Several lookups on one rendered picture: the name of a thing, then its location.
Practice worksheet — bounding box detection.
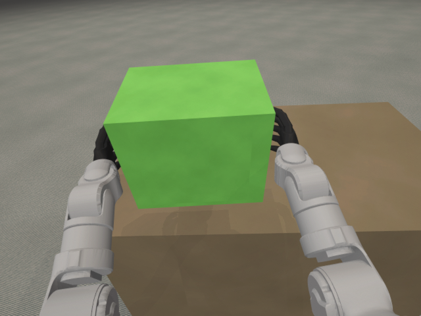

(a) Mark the carton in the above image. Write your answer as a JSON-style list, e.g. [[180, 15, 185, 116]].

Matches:
[[103, 59, 276, 209]]

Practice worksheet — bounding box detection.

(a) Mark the right robot forearm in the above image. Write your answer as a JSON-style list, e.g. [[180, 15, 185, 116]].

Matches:
[[274, 143, 393, 309]]

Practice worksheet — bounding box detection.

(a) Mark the left robot forearm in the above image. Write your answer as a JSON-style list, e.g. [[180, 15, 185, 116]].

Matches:
[[39, 159, 123, 316]]

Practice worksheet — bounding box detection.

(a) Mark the left robot hand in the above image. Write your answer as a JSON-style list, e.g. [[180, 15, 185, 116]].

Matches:
[[93, 125, 121, 169]]

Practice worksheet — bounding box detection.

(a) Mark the robot left upper arm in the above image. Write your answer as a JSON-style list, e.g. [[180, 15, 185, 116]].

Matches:
[[41, 283, 120, 316]]

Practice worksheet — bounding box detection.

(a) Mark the right robot hand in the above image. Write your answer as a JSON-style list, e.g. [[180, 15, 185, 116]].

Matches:
[[270, 107, 299, 152]]

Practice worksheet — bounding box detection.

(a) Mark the robot right upper arm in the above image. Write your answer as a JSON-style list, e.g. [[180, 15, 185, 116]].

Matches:
[[308, 259, 399, 316]]

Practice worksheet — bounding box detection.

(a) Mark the pedestal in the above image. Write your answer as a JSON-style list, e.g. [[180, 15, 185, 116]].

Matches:
[[107, 102, 421, 316]]

